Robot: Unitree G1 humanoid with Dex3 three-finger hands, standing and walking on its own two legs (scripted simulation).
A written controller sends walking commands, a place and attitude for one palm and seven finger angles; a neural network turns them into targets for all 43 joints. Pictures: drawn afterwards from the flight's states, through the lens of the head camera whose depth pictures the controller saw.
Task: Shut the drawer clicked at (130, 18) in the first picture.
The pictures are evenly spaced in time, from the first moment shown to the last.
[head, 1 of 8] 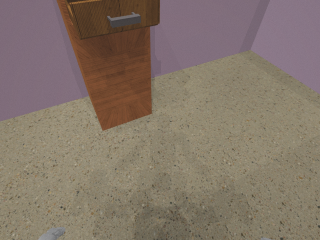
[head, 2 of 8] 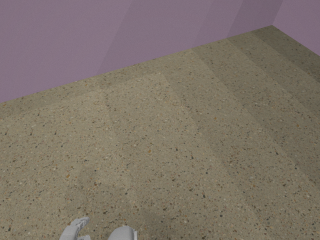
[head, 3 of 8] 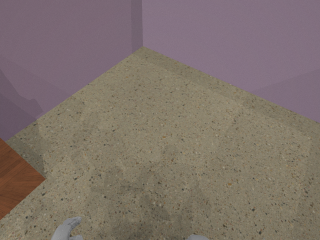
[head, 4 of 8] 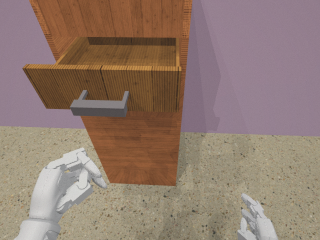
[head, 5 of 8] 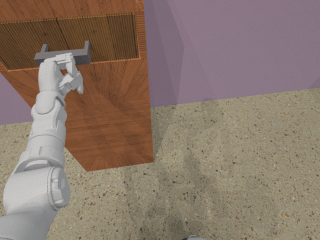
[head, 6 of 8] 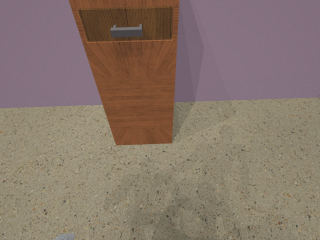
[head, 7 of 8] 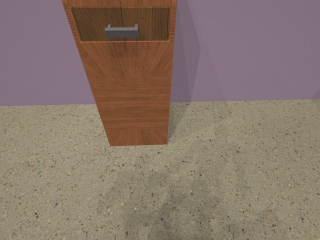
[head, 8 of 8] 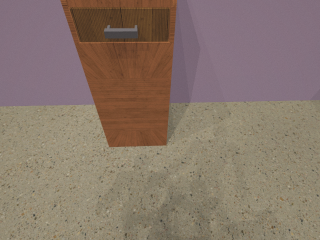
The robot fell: no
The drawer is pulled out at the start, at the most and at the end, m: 0.17 0.17 0.00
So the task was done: yes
